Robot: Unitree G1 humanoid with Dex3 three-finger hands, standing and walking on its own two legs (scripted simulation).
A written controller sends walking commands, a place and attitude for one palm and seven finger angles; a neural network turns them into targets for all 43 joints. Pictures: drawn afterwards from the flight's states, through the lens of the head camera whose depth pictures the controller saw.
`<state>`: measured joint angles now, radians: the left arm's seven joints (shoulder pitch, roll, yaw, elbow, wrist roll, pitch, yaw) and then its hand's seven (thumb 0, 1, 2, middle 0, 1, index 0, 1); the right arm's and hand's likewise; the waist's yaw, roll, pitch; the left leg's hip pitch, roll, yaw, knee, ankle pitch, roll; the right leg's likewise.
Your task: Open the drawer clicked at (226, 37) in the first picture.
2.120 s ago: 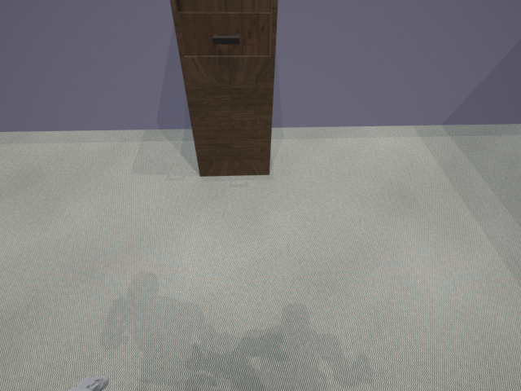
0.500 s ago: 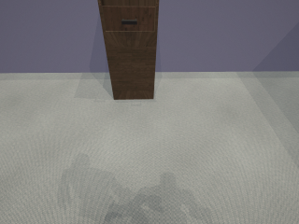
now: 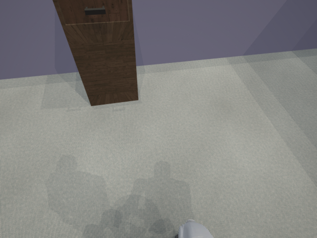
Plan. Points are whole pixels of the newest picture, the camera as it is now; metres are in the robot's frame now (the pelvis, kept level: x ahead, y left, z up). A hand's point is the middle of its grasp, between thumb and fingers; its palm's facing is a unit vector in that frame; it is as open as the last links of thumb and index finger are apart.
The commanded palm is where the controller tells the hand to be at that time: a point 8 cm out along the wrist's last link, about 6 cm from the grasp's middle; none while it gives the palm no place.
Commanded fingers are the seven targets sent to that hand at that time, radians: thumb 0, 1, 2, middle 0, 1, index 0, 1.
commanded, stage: walk to a spot facing it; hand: left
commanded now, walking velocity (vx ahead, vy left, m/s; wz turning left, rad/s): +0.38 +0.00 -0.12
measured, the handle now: (95, 9) +1.16 +0.35 +0.00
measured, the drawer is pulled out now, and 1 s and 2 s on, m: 0.00 0.00 0.00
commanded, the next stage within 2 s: turn to face it in 0.62 s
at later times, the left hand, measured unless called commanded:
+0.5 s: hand (102, 216) +0.21 +0.17 -0.19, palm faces +0.09 -0.99 -0.14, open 7.3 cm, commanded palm none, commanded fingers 0.00 0.90 0.90 -0.20 -0.30 -0.20 -0.30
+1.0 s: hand (114, 137) +0.48 +0.17 -0.17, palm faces -0.03 -0.97 -0.22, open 7.3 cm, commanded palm none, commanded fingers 0.00 0.90 0.90 -0.20 -0.30 -0.20 -0.30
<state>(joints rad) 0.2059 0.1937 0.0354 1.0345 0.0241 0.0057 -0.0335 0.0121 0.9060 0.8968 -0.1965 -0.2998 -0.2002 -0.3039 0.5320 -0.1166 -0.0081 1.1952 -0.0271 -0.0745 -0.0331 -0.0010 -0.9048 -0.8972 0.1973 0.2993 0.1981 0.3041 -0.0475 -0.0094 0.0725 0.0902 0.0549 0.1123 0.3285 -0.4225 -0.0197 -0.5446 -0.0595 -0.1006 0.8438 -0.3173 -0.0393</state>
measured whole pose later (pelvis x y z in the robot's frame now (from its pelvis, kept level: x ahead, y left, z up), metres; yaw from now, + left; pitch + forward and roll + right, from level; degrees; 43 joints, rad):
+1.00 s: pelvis +0.40 -0.01 -0.01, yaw -1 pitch -1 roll +1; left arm 0.18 0.18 0.04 1.04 0.03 -0.03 0.02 0.01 0.92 0.90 -0.19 -0.30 -0.20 -0.30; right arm 0.44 -0.08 -0.03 1.17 -0.01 -0.03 -0.02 0.00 -0.91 -0.90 0.20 0.30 0.20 0.30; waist -0.04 0.00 0.06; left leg -0.10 0.07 0.20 0.58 -0.43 -0.01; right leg -0.36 -0.08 -0.14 0.57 -0.17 0.00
